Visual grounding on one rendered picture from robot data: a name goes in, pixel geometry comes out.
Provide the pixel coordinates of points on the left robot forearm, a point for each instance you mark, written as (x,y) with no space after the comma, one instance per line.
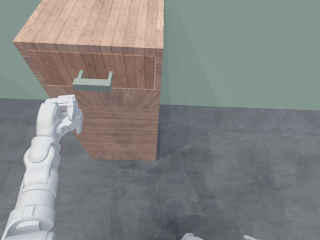
(34,210)

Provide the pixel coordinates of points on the cabinet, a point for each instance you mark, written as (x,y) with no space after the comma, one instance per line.
(117,125)

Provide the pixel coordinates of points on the drawer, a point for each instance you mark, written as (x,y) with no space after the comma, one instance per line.
(62,67)

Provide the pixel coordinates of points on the handle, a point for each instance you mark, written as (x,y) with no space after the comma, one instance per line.
(86,84)

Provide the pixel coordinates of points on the robot left upper arm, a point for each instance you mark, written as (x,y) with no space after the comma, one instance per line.
(38,235)

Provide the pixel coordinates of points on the left robot hand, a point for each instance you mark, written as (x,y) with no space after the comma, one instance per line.
(54,123)

